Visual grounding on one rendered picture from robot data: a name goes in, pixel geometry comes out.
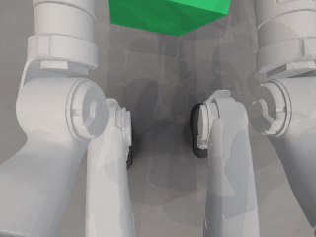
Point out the right robot shin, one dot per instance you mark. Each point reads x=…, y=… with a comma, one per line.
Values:
x=223, y=94

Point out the robot right upper arm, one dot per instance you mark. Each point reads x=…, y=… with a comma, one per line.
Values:
x=284, y=110

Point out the right robot forearm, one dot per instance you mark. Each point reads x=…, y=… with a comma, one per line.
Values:
x=286, y=32

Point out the right robot foot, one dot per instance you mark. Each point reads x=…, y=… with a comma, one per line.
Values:
x=194, y=115

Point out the robot left upper arm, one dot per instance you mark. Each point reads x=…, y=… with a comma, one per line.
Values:
x=59, y=116

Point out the left robot forearm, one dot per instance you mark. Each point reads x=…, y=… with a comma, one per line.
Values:
x=63, y=42

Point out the carton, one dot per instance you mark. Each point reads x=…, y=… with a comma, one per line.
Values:
x=170, y=17

